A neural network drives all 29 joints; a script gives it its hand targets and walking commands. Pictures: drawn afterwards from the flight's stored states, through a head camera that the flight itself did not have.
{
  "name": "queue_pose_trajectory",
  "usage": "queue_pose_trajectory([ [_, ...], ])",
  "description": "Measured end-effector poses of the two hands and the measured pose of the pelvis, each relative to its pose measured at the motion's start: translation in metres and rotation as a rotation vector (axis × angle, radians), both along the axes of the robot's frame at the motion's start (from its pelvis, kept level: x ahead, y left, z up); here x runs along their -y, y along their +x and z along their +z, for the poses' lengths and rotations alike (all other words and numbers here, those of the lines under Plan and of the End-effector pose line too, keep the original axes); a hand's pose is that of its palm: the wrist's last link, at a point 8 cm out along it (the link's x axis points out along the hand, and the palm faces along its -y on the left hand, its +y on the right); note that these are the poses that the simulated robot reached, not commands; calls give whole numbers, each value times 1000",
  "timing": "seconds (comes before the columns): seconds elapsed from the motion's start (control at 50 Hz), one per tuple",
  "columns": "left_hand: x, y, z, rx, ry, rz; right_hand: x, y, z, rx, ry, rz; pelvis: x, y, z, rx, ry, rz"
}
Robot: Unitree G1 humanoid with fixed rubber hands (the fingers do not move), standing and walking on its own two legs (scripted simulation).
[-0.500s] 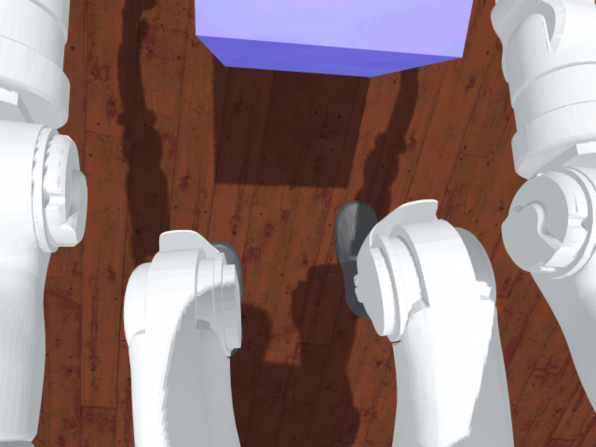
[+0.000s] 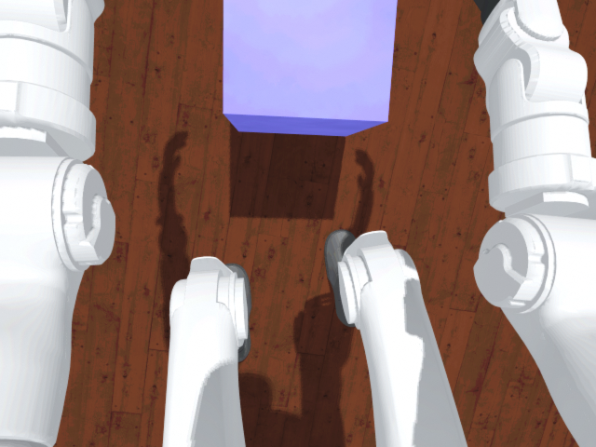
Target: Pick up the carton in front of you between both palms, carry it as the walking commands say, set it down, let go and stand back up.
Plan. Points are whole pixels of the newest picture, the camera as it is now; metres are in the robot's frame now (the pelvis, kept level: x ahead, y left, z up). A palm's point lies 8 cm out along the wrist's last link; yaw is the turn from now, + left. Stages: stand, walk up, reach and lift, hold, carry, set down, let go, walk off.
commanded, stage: set down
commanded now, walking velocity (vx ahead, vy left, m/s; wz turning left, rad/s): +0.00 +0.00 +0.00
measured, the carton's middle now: (301, 61) +0.56 -0.06 -0.35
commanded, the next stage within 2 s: let go in 0.48 s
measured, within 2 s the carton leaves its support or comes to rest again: neither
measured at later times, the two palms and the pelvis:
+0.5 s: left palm out of the picture +0.62 +0.15 +0.05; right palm out of the picture +0.54 -0.24 +0.04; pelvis +0.02 +0.00 +0.14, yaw +1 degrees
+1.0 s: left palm out of the picture +0.46 +0.17 +0.14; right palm out of the picture +0.40 -0.26 +0.15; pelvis +0.07 -0.02 +0.24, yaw +2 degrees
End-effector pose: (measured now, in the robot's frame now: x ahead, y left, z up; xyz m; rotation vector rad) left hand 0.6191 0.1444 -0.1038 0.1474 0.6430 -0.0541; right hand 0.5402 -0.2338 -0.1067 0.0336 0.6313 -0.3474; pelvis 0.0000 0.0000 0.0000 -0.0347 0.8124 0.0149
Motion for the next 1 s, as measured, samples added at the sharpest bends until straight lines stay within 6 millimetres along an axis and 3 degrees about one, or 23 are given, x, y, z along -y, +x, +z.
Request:
queue_pose_trajectory([
  [0.44, -5, 2, 135, -4, -1, -19, 6, -4, 134, 7, 2, 2, 1, 20, 122, -32, 12, 2],
  [0.58, -8, -6, 168, -15, 2, -7, 4, -9, 165, -6, -10, 31, 2, 26, 157, -18, 18, 4],
  [0.66, -13, -26, 178, -20, 33, 28, 0, -22, 175, -34, -36, 97, 4, 32, 175, -3, 25, 5],
  [0.76, -20, -71, 190, -37, 75, 96, 0, -52, 190, -95, -71, 212, 9, 42, 198, 45, 34, 9],
  [0.88, -23, -126, 213, -52, 84, 138, 13, -93, 223, -141, -91, 294, 16, 54, 223, 140, 43, 11],
  [1.0, -26, -164, 241, -61, 81, 124, 25, -136, 253, -163, -82, 309, 22, 66, 244, 246, 47, 4],
])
